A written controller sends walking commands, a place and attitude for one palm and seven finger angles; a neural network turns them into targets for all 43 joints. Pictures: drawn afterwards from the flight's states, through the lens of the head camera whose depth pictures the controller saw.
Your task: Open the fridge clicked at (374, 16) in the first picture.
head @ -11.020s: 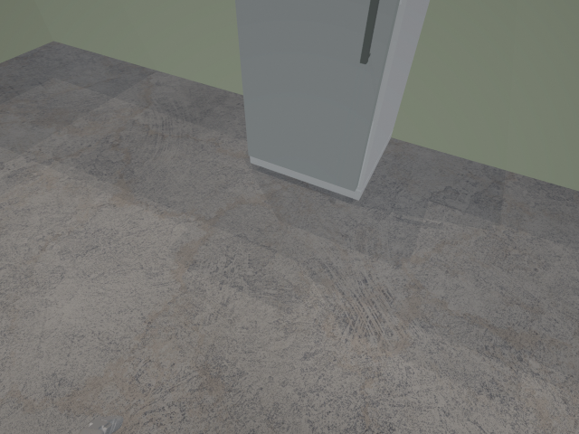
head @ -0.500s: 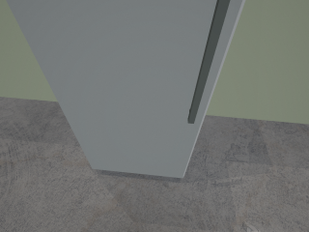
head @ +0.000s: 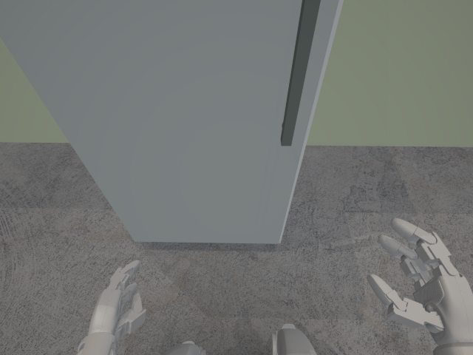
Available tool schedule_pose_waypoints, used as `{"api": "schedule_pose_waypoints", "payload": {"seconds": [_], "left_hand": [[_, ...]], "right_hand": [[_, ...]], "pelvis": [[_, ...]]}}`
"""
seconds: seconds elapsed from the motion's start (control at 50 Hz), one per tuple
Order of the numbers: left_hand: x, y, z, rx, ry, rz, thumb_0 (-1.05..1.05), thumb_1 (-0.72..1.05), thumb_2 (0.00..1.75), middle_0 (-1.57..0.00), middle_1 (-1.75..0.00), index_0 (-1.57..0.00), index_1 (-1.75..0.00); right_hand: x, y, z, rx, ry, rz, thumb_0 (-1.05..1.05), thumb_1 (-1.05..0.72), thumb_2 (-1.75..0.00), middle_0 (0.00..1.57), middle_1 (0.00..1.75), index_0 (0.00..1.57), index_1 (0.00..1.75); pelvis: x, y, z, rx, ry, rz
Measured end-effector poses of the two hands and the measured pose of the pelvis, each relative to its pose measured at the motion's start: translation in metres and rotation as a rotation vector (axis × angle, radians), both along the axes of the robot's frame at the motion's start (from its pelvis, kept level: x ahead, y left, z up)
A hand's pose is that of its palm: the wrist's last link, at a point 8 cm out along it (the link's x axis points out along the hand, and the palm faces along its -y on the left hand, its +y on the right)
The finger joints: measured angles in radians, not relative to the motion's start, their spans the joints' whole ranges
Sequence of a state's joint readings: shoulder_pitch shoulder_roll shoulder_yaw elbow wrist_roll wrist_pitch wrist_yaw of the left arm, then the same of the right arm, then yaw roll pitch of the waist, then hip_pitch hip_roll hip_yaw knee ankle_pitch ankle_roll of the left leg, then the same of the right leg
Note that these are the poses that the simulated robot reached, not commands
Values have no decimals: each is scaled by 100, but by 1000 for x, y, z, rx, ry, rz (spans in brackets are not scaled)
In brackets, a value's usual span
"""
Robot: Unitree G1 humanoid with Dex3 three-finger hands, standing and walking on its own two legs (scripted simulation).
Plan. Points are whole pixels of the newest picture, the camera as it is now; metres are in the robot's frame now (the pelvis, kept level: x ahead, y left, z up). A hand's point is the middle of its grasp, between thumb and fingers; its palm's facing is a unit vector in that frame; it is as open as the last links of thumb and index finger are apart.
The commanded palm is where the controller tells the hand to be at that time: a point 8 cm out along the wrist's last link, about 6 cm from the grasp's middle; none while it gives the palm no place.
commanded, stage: raise the hand to about handle height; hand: right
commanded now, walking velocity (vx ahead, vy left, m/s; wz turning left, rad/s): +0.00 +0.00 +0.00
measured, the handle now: (304, 20) +0.56 -0.10 +0.27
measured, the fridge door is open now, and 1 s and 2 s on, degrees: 0 0 0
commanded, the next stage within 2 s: move the hooked fingers beside the handle in 1.50 s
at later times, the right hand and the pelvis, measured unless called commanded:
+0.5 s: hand (435, 245) +0.25 -0.26 +0.12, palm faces +0.02 +1.00 -0.05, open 12.6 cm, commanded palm +0.23 -0.31 +0.13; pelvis +0.01 -0.02 +0.04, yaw +1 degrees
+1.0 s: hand out of the picture +0.29 -0.29 +0.18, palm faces +0.05 +1.00 -0.04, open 14.0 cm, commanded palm +0.26 -0.33 +0.18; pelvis +0.01 -0.02 +0.06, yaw +1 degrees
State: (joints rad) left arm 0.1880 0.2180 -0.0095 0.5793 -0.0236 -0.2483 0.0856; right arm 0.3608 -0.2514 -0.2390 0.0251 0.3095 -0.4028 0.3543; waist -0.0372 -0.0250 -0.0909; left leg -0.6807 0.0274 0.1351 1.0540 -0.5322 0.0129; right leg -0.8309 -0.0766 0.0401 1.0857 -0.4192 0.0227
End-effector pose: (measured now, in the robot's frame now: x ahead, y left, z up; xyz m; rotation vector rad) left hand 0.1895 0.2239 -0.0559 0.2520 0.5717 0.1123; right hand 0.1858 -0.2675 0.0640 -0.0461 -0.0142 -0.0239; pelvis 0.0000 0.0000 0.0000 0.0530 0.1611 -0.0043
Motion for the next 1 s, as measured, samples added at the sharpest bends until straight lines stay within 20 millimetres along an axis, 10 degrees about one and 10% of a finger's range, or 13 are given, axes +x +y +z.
{"api": "schedule_pose_waypoints", "payload": {"seconds": [0.28,0.7,1.0], "left_hand": [[-55,4,5,-5,120,104,2,90,90,-21,-30,-20,-31],[-7,-21,48,-16,-20,13,1,91,90,-21,-30,-20,-30],[-19,-8,49,-11,17,33,1,90,90,-21,-30,-20,-31]], "right_hand": [[28,-30,30,-5,53,-11,0,-7,-54,26,83,26,83],[57,-59,82,-3,3,-20,-1,41,-34,29,114,30,114],[78,-72,118,5,-21,-22,-1,50,-30,30,120,30,120]], "pelvis": [[7,-16,25,-12,-24,24],[16,-25,47,-13,-102,13],[14,-16,58,-22,-145,12]]}}
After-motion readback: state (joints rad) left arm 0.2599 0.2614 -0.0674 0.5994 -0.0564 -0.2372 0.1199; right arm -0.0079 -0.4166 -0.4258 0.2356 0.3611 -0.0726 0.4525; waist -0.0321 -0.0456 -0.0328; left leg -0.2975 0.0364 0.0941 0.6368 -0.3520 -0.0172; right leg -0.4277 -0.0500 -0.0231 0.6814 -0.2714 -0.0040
